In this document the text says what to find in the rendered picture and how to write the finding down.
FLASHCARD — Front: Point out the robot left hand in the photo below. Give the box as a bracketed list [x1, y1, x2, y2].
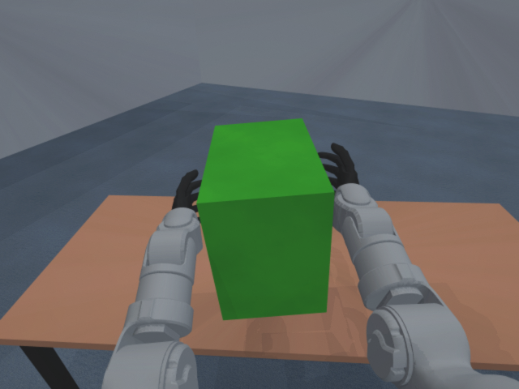
[172, 169, 202, 222]

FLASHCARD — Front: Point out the table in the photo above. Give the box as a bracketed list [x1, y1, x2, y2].
[0, 195, 519, 389]

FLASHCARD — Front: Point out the robot right hand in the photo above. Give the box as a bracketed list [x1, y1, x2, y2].
[318, 143, 359, 193]

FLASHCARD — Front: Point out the right robot forearm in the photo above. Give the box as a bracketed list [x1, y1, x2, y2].
[332, 183, 470, 351]

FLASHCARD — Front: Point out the carton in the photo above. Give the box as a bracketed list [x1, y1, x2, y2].
[196, 118, 335, 320]

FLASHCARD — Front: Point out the left robot forearm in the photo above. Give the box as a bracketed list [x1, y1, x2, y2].
[101, 207, 203, 389]

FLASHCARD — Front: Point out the robot right upper arm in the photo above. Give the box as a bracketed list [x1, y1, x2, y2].
[367, 303, 519, 389]

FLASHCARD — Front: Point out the robot left upper arm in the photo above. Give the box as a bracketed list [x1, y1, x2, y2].
[103, 340, 199, 389]

